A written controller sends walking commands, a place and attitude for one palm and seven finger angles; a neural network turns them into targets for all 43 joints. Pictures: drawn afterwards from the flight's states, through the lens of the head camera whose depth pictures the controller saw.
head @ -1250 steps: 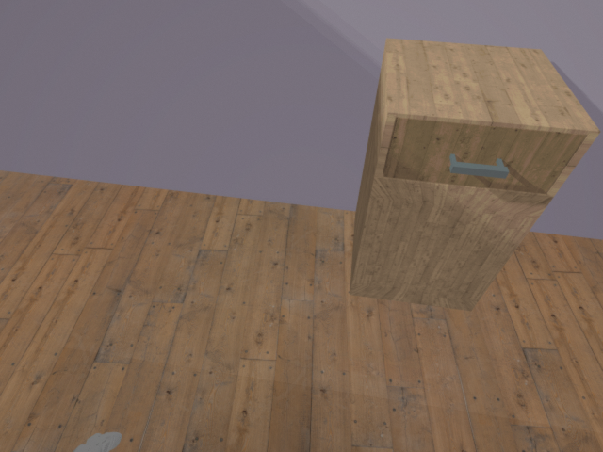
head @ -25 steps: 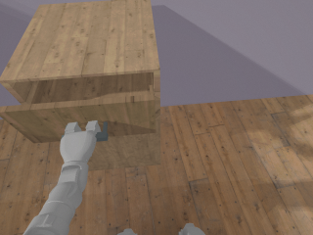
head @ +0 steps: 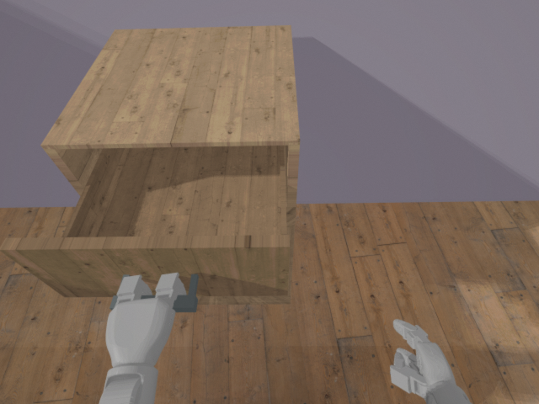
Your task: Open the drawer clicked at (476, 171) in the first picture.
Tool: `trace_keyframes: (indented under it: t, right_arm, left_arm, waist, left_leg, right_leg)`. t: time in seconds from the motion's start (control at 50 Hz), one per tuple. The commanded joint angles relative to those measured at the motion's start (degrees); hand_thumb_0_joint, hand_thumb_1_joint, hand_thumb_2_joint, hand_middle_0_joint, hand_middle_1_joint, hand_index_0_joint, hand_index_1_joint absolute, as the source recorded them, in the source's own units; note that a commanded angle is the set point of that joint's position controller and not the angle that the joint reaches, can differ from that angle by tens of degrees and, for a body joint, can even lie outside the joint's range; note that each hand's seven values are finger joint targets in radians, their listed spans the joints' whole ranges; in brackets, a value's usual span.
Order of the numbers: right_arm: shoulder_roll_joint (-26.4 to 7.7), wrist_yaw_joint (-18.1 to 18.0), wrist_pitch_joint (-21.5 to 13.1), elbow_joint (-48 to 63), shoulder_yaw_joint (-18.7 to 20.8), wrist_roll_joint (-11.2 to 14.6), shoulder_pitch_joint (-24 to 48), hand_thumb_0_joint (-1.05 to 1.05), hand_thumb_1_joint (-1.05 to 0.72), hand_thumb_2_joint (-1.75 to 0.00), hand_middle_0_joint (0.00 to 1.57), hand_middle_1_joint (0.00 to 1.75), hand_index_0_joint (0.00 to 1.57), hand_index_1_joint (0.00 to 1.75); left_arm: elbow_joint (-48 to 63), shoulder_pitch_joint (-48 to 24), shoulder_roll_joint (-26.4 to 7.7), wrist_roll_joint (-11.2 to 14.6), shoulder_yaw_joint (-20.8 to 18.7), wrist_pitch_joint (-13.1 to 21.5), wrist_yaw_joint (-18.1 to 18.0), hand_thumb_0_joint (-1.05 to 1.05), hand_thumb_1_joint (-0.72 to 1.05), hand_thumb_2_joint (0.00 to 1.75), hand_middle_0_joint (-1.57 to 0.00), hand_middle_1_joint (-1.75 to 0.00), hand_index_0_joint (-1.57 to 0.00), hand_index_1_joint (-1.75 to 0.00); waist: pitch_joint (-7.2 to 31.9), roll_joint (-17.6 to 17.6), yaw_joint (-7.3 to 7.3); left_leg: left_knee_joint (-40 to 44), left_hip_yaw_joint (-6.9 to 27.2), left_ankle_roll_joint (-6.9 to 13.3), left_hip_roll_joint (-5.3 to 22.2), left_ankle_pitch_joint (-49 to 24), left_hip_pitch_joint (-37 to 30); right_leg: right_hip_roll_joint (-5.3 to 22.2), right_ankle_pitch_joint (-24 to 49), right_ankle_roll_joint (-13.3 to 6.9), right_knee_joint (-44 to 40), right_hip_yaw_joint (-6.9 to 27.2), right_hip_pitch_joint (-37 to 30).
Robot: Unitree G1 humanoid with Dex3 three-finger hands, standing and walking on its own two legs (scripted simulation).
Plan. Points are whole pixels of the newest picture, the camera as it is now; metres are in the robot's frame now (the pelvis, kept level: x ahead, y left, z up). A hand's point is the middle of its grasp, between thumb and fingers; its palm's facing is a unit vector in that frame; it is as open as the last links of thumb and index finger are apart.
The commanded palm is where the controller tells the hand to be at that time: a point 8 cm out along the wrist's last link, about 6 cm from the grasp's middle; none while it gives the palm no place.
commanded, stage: pull the drawer open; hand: left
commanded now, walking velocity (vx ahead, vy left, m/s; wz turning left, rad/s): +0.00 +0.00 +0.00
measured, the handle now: (157, 292) +0.29 +0.21 -0.02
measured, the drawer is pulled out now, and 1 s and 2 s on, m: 0.21 0.30 0.30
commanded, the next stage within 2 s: open the thumb to release the handle in 0.74 s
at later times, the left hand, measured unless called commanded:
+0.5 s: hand out of the picture +0.13 +0.19 -0.04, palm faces -0.08 -0.14 -0.99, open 5.9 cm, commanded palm +0.09 +0.19 +0.01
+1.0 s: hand (137, 399) +0.14 +0.20 -0.04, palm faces +0.01 -0.08 -1.00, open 6.0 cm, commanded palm +0.12 +0.19 +0.01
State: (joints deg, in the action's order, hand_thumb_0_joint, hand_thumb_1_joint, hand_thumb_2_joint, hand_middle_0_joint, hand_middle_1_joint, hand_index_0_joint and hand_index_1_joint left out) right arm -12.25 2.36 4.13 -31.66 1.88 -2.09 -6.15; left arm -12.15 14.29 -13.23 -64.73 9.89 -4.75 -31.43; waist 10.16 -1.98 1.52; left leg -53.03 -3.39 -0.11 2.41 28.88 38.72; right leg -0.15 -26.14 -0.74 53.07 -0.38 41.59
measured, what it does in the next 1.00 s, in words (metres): stands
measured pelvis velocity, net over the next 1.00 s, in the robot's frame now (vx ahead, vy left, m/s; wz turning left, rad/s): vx -0.03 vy -0.02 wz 0.01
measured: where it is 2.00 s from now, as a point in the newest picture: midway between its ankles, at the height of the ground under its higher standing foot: outside the picture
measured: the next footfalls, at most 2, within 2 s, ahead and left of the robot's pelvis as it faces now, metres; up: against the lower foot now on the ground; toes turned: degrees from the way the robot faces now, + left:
none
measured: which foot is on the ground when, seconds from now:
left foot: down 0.00-1.00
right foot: down 0.00-1.00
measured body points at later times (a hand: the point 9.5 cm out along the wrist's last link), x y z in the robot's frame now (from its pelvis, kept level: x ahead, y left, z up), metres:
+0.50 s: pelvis +0.00 -0.01 -0.03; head +0.06 -0.04 +0.42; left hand +0.13 +0.19 +0.02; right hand +0.21 -0.22 -0.13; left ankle -0.03 +0.12 -0.69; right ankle -0.01 -0.11 -0.69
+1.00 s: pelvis -0.03 -0.02 -0.03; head +0.03 -0.05 +0.41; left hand +0.14 +0.20 +0.01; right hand +0.17 -0.24 -0.14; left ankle -0.03 +0.12 -0.69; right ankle -0.01 -0.11 -0.69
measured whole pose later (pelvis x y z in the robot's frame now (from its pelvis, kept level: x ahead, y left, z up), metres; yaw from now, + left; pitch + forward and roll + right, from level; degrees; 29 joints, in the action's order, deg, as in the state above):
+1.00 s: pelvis -0.03 -0.02 -0.03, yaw +0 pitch +16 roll +2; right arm -13.4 0.8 2.5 -30.4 1.5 -4.1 -8.6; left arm 1.6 31.0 -16.3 -63.5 5.5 0.8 -34.5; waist 10.3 -2.4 2.9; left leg -63.1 -1.3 -1.6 1.7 31.3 47.6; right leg -0.3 -29.2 -2.2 64.7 -0.5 51.3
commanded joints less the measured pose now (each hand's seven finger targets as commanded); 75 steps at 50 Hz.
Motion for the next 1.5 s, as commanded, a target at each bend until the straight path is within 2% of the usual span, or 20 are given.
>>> trace_keyframes:
  t: [0.0,0.12,0.18,0.4,0.42,0.46,0.5,0.56,0.6,0.68,0.74,0.76,0.8,0.82,0.84,0.9,0.92,1.04,1.22,1.48]
  right_arm:
    - [-5.72,0.50,-2.41,8.35,1.52,-0.32,2.99,0.00,-0.90,-0.90,0.20,0.30,0.20,0.30]
    - [-5.14,1.31,-3.08,9.51,0.70,-0.70,3.87,0.00,-0.90,-0.90,0.20,0.30,0.20,0.30]
    - [-4.95,1.46,-3.51,9.97,0.29,-0.82,3.70,0.00,-0.90,-0.90,0.20,0.30,0.20,0.30]
    - [-4.11,2.58,-5.19,12.16,-0.13,-2.76,3.88,0.00,-0.90,-0.90,0.20,0.30,0.20,0.30]
    - [-4.13,2.62,-5.32,12.42,-0.08,-2.84,3.88,0.00,-0.90,-0.90,0.20,0.30,0.20,0.30]
    - [-4.38,2.36,-5.23,12.26,0.31,-3.35,3.64,0.00,-0.90,-0.90,0.20,0.30,0.20,0.30]
    - [-4.29,2.09,-5.39,12.61,0.24,-3.65,3.51,0.00,-0.90,-0.90,0.20,0.30,0.20,0.30]
    - [-4.54,1.75,-5.27,13.16,0.64,-3.32,3.36,0.00,-0.90,-0.90,0.20,0.30,0.20,0.30]
    - [-4.62,1.30,-4.93,12.94,0.55,-3.19,3.11,0.00,-0.90,-0.90,0.20,0.30,0.20,0.30]
    - [-4.66,0.38,-4.65,13.20,0.66,-2.50,3.14,0.00,-0.90,-0.90,0.20,0.30,0.20,0.30]
    - [-4.84,0.26,-4.47,13.06,0.65,-2.41,2.88,0.00,-0.90,-0.90,0.20,0.30,0.20,0.30]
    - [-4.69,-0.02,-4.37,12.96,0.66,-2.09,3.07,0.00,-0.90,-0.90,0.20,0.30,0.20,0.30]
    - [-4.81,-0.07,-4.41,12.88,0.48,-2.15,3.03,0.00,-0.90,-0.90,0.20,0.30,0.20,0.30]
    - [-6.08,-0.73,-3.82,11.08,0.85,-2.41,3.11,0.00,-0.90,-0.90,0.20,0.30,0.20,0.30]
    - [-5.72,-1.00,-4.22,11.13,1.15,-2.67,2.52,0.00,-0.90,-0.90,0.20,0.30,0.20,0.30]
    - [-5.62,-1.71,-4.69,10.83,1.03,-2.04,2.80,0.00,-0.90,-0.90,0.20,0.30,0.20,0.30]
    - [-5.72,-1.91,-4.71,10.86,1.29,-1.71,3.03,0.00,-0.90,-0.90,0.20,0.30,0.20,0.30]
    - [-6.01,-2.40,-4.41,10.15,0.89,-1.15,3.68,0.00,-0.90,-0.90,0.20,0.30,0.20,0.30]
    - [-5.86,-2.66,-4.81,9.65,0.72,-1.01,3.81,0.00,-0.90,-0.90,0.20,0.30,0.20,0.30]
    - [-5.92,-2.48,-5.02,9.68,0.84,-1.17,3.49,0.00,-0.90,-0.90,0.20,0.30,0.20,0.30]
  left_arm:
    - [12.79,10.07,-4.51,-0.21,-2.83,1.48,-2.65,0.00,0.90,0.90,-0.40,-1.35,-0.40,-1.35]
    - [16.52,20.32,-4.49,0.00,-2.97,3.36,-2.84,0.00,0.90,0.90,-0.40,-1.35,-0.40,-1.35]
    - [17.95,26.58,-6.74,0.61,-6.01,5.08,-2.82,0.00,0.90,0.90,-0.40,-1.35,-0.40,-1.35]
    - [26.96,41.71,-8.84,0.89,-8.80,10.76,-2.61,0.00,0.90,0.90,-0.40,-1.35,-0.40,-1.35]
    - [27.61,42.39,-7.58,0.98,-7.49,11.14,-2.35,0.00,0.90,0.90,-0.40,-1.35,-0.40,-1.35]
    - [28.50,38.62,-9.38,0.61,-9.17,11.64,-2.69,0.00,0.90,0.90,-0.40,-1.35,-0.40,-1.35]
    - [27.78,38.98,-10.09,0.68,-10.80,11.60,-3.09,0.00,0.90,0.90,-0.40,-1.35,-0.40,-1.35]
    - [28.95,38.78,-9.13,1.20,-9.97,10.81,-3.23,0.00,0.90,0.90,-0.40,-1.35,-0.40,-1.35]
    - [27.77,36.83,-10.58,1.66,-11.85,9.71,-3.40,0.00,0.90,0.90,-0.40,-1.35,-0.40,-1.35]
    - [27.56,36.11,-10.80,2.30,-11.75,8.54,-3.49,0.00,0.90,0.90,-0.40,-1.35,-0.40,-1.35]
    - [27.20,34.45,-10.79,2.42,-11.21,7.92,-3.45,0.00,0.90,0.90,-0.40,-1.35,-0.40,-1.35]
    - [26.02,35.84,-9.72,2.31,-10.56,7.74,-3.44,0.00,0.90,0.90,-0.40,-1.35,-0.40,-1.35]
    - [25.89,34.22,-11.13,2.58,-11.67,7.57,-3.49,0.00,0.90,0.90,-0.40,-1.35,-0.40,-1.35]
    - [25.48,18.75,-11.19,1.01,-9.95,6.90,-4.20,0.00,0.90,0.90,-0.40,-1.35,-0.40,-1.35]
    - [25.12,17.80,-11.52,0.62,-11.50,6.94,-4.86,0.00,0.83,0.87,-0.40,-1.34,-0.40,-1.34]
    - [21.13,21.65,-10.82,1.45,-11.56,5.65,-5.20,0.00,0.62,0.78,-0.38,-1.32,-0.38,-1.32]
    - [21.74,20.66,-9.04,1.76,-9.25,5.02,-4.89,0.00,0.55,0.75,-0.38,-1.31,-0.38,-1.31]
    - [20.52,16.12,-8.92,1.71,-6.41,3.15,-3.44,0.00,0.13,0.57,-0.35,-1.27,-0.35,-1.27]
    - [18.20,15.03,-8.44,1.28,-5.71,3.98,-2.65,0.00,-0.50,0.30,-0.30,-1.20,-0.30,-1.20]
    - [18.34,9.78,-7.35,0.26,-3.75,3.20,-3.04,0.00,-0.50,0.30,-0.30,-1.20,-0.30,-1.20]
  waist:
    - [12.50,2.53,1.81]
    - [10.74,3.18,2.37]
    - [10.52,4.25,3.16]
    - [11.36,4.00,4.57]
    - [10.93,3.95,4.16]
    - [10.71,5.23,3.34]
    - [11.27,6.25,3.75]
    - [11.99,4.36,3.63]
    - [11.20,6.68,3.21]
    - [10.81,4.88,3.30]
    - [10.33,5.99,3.09]
    - [9.49,4.81,3.24]
    - [9.72,5.82,3.19]
    - [6.88,5.10,-0.80]
    - [8.10,4.45,0.60]
    - [9.41,5.05,1.54]
    - [9.31,3.51,1.22]
    - [7.88,4.39,0.73]
    - [6.24,4.44,0.92]
    - [8.21,4.46,0.01]
  left_leg:
    - [3.22,2.05,0.66,-2.82,-31.16,-9.22]
    - [1.46,2.07,0.67,-3.31,-29.96,-7.55]
    - [0.75,2.17,0.43,-3.52,-28.95,-5.38]
    - [-3.94,2.64,0.41,-4.21,-24.79,-1.36]
    - [-4.32,2.83,0.62,-4.17,-24.44,-0.73]
    - [-5.65,2.99,0.63,-4.32,-20.94,0.81]
    - [-6.27,2.66,0.50,-4.84,-18.10,1.86]
    - [-6.23,2.49,0.75,-4.80,-16.37,2.26]
    - [-6.28,2.38,0.66,-4.95,-15.10,2.78]
    - [-5.01,2.12,0.83,-4.88,-13.81,3.25]
    - [-4.62,2.03,0.77,-4.82,-13.17,2.63]
    - [-4.00,1.84,1.02,-4.66,-12.41,3.40]
    - [-3.93,1.79,0.92,-4.78,-12.23,2.79]
    - [-4.89,2.22,1.23,-4.31,-9.29,4.06]
    - [-4.72,1.92,1.13,-4.43,-8.07,3.59]
    - [-3.41,1.69,1.22,-4.51,-8.26,2.92]
    - [-2.94,1.62,1.43,-4.41,-8.47,2.48]
    - [-0.79,1.72,1.47,-4.37,-8.00,0.81]
    - [0.31,1.86,1.53,-4.23,-7.73,0.55]
    - [0.27,2.38,1.56,-3.91,-8.89,-0.86]
  right_leg:
    - [-2.20,29.28,-2.10,-3.40,-0.74,-8.90]
    - [-2.06,31.42,-2.11,-2.41,0.49,-8.27]
    - [-1.96,32.89,-2.24,-1.49,1.29,-8.84]
    - [-1.70,27.41,-2.87,2.11,4.41,-2.17]
    - [-1.65,26.90,-2.89,2.40,3.77,-1.49]
    - [-1.48,23.54,-2.83,2.69,4.30,1.24]
    - [-1.16,21.02,-2.93,2.48,5.47,2.16]
    - [-1.12,18.91,-3.06,2.64,4.15,2.11]
    - [-1.11,18.19,-2.84,1.84,5.31,2.33]
    - [-1.10,17.91,-2.92,1.11,4.37,0.00]
    - [-1.07,16.14,-2.71,0.54,4.49,0.81]
    - [-1.19,16.05,-2.56,0.39,2.95,-0.70]
    - [-1.01,15.30,-2.61,-0.27,4.25,-0.16]
    - [-0.58,12.65,-2.13,-0.47,3.63,4.17]
    - [-0.41,9.01,-1.99,-0.85,3.56,4.13]
    - [-0.71,9.69,-2.07,-1.50,2.63,1.16]
    - [-0.62,10.79,-2.03,-1.89,1.89,0.31]
    - [-0.71,8.13,-1.74,-3.71,1.23,0.12]
    - [-0.73,8.29,-1.82,-4.66,0.78,-0.83]
    - [-0.91,9.04,-1.89,-4.06,0.05,0.16]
